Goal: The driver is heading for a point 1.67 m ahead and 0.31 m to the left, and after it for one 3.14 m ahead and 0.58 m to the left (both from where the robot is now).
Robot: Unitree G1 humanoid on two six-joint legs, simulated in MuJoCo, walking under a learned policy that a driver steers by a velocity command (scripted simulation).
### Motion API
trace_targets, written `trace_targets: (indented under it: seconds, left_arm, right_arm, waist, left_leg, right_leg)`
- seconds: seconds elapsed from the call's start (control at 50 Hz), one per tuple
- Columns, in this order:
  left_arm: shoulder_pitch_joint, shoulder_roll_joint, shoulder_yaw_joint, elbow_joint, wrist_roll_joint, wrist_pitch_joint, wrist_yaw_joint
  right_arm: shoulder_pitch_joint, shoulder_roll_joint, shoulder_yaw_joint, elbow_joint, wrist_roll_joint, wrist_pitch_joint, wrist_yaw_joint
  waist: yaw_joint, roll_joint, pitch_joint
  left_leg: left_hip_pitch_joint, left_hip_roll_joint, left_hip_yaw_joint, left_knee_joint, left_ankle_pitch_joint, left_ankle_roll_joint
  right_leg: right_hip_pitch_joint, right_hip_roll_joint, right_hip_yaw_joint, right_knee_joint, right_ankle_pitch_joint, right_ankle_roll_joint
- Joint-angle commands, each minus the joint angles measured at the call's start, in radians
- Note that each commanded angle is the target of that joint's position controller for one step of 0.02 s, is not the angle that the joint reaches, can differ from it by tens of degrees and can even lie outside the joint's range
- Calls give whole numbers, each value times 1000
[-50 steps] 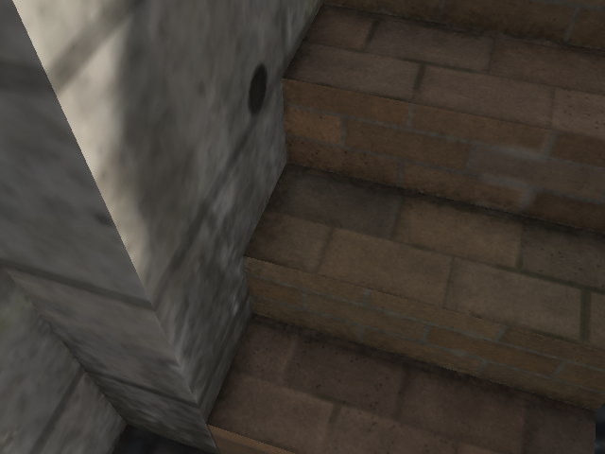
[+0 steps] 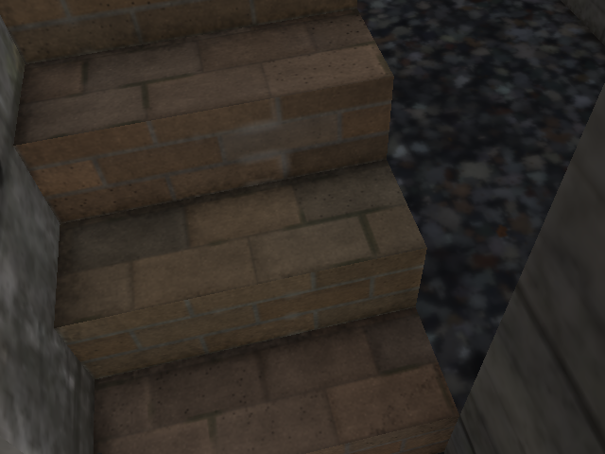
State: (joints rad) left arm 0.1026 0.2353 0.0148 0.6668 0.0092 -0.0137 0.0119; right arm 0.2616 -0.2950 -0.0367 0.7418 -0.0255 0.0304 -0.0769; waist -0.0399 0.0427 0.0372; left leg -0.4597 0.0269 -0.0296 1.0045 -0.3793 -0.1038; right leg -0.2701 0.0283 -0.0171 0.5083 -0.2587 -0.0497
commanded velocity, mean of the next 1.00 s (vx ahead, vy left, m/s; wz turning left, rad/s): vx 0.00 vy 0.00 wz -0.03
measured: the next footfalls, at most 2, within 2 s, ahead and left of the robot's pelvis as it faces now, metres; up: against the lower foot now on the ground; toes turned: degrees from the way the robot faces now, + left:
left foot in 0.12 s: +0.03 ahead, +0.15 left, +0.00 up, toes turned -1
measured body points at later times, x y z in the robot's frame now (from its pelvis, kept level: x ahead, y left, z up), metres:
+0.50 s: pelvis +0.00 +0.02 +0.01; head +0.00 +0.03 +0.46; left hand +0.09 +0.28 -0.13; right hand +0.10 -0.23 -0.12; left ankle -0.01 +0.15 -0.74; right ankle +0.00 -0.09 -0.74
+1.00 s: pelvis +0.01 +0.03 +0.01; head +0.02 +0.03 +0.46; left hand +0.11 +0.30 -0.12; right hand +0.10 -0.24 -0.12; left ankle -0.01 +0.15 -0.74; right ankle +0.00 -0.09 -0.74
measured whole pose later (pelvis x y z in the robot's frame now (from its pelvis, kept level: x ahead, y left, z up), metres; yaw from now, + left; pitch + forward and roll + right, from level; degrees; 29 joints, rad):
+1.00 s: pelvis +0.01 +0.03 +0.01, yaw -1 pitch +0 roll +0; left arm 0.12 0.27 0.02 1.03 0.00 -0.03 0.03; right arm 0.20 -0.27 0.03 0.91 -0.03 0.00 -0.05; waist 0.00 -0.01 0.02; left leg -0.13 -0.01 0.00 0.34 -0.21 0.01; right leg -0.17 -0.01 0.02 0.36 -0.19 0.01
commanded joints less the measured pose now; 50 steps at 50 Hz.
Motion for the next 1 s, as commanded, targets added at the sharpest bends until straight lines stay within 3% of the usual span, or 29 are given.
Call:
trace_targets:
  seconds: [0.02,0.06,0.1,0.12,0.14,0.16,0.18,0.2,0.24,0.26,0.42,0.52,0.56,0.62,0.68,0.72,0.96,1.0]
  left_arm:
    - [-12,140,39,-37,0,-17,3]
    - [-10,128,35,-24,-2,-21,-2]
    - [-27,96,21,-4,-9,-29,-5]
    - [20,75,13,17,1,-40,-7]
    - [70,86,19,26,17,-52,-13]
    - [76,107,28,41,19,-52,-11]
    - [2,143,34,51,18,-51,-7]
    - [-27,121,32,56,10,-47,-3]
    - [-8,89,25,85,-2,-37,5]
    - [12,79,21,103,-3,-34,6]
    - [39,104,22,229,-3,-38,8]
    - [44,121,22,285,-5,-39,15]
    - [39,127,23,297,-6,-24,17]
    - [41,135,23,317,-7,-20,20]
    - [24,138,23,314,-5,-18,26]
    - [19,143,26,310,-12,-24,20]
    - [4,155,29,319,-9,-26,14]
    - [32,161,29,349,-7,-23,19]
  right_arm:
    - [-21,-64,-13,-66,7,-12,4]
    - [-21,-69,-15,-54,12,-17,12]
    - [20,-49,-8,-29,3,-30,21]
    - [29,-73,-8,-22,-13,-39,22]
    - [17,-133,-16,-29,-11,-42,20]
    - [-27,-95,-7,-9,0,-43,32]
    - [-55,-56,3,-22,3,-50,40]
    - [-51,-58,5,-8,-7,-57,38]
    - [-48,-71,7,4,-11,-68,36]
    - [-54,-59,12,9,-3,-64,33]
    - [-59,-68,22,39,0,-49,27]
    - [-66,-72,27,63,1,-46,31]
    - [-67,-63,34,74,-6,-40,23]
    - [-67,-69,36,86,-2,-38,21]
    - [-77,-77,39,90,-1,-45,25]
    - [-64,-78,40,101,1,-49,21]
    - [-61,-96,42,119,1,-47,19]
    - [-58,-95,42,122,-1,-39,20]
  waist:
    - [39,-202,-66]
    - [45,-199,-46]
    - [-3,-153,-38]
    - [2,-98,-65]
    - [57,30,-91]
    - [79,114,-99]
    - [28,44,-46]
    - [22,30,-54]
    - [34,44,-52]
    - [45,33,-43]
    - [36,-36,-24]
    - [40,-45,-33]
    - [44,-39,-32]
    - [45,-43,-37]
    - [48,-43,-49]
    - [49,-37,-52]
    - [45,-41,-59]
    - [43,-38,-61]
  left_leg:
    - [66,22,-13,-210,-29,24]
    - [127,17,4,-334,-16,37]
    - [267,22,12,-603,203,64]
    - [382,63,-50,-631,408,75]
    - [422,128,-95,-581,573,110]
    - [307,106,-84,-574,379,153]
    - [277,75,-66,-602,286,135]
    - [279,73,-59,-616,265,117]
    - [301,62,-50,-624,293,97]
    - [305,62,-53,-618,305,99]
    - [331,51,-51,-652,276,111]
    - [337,45,-48,-667,296,116]
    - [323,40,-49,-683,284,122]
    - [323,37,-50,-692,290,124]
    - [319,39,-50,-701,325,124]
    - [326,45,-61,-709,321,128]
    - [341,45,-65,-720,353,130]
    - [347,36,-55,-709,352,126]
  right_leg:
    - [90,-252,224,-152,281,-163]
    - [71,-245,256,-165,184,-159]
    - [28,-205,242,-150,152,-103]
    - [-13,-159,216,-129,140,-45]
    - [-27,-92,147,-113,45,9]
    - [64,-64,107,-159,-2,50]
    - [67,-57,111,-143,12,59]
    - [78,-55,105,-134,33,51]
    - [67,-58,95,-137,49,34]
    - [62,-62,99,-150,58,37]
    - [44,-71,101,-182,77,52]
    - [62,-77,101,-189,107,53]
    - [73,-79,103,-185,116,59]
    - [79,-82,103,-185,124,58]
    - [94,-86,110,-183,138,49]
    - [99,-90,117,-184,148,55]
    - [111,-95,115,-191,189,52]
    - [104,-92,101,-191,193,50]
Keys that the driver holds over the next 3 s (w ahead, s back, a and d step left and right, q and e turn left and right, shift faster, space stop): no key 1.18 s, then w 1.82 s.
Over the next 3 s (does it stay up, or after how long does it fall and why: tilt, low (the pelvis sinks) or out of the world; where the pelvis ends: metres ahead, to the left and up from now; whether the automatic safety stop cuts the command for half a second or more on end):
stays up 0.24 0.00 0.01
